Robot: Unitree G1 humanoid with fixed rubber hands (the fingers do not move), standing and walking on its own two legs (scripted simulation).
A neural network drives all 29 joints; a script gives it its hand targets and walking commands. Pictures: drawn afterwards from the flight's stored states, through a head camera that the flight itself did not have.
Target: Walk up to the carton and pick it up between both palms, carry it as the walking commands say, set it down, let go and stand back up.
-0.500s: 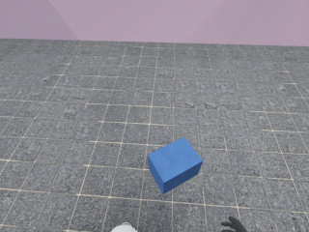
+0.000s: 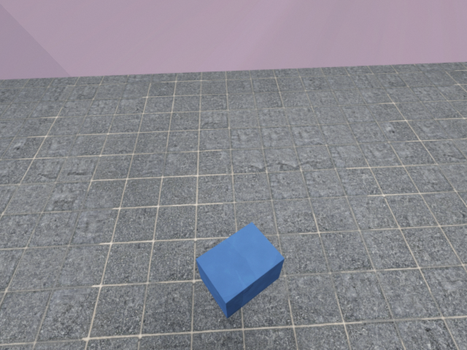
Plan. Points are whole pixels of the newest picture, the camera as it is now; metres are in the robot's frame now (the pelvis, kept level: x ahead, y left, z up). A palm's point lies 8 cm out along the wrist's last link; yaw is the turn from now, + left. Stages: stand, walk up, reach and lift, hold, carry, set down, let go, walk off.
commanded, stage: walk up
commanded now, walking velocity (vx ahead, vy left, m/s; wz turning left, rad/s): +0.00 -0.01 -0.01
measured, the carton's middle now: (239, 269) +0.53 -0.03 -0.66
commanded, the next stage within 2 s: none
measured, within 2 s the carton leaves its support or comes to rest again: neither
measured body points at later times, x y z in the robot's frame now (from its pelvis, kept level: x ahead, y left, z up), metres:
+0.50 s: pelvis +0.02 -0.02 +0.01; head +0.02 -0.01 +0.46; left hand +0.03 +0.23 -0.15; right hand +0.01 -0.24 -0.15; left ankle -0.01 +0.11 -0.73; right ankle +0.04 -0.10 -0.70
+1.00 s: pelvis +0.11 -0.17 +0.00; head +0.13 -0.15 +0.45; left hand +0.04 +0.06 -0.15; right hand +0.31 -0.37 -0.13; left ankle +0.11 -0.09 -0.70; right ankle +0.12 -0.24 -0.73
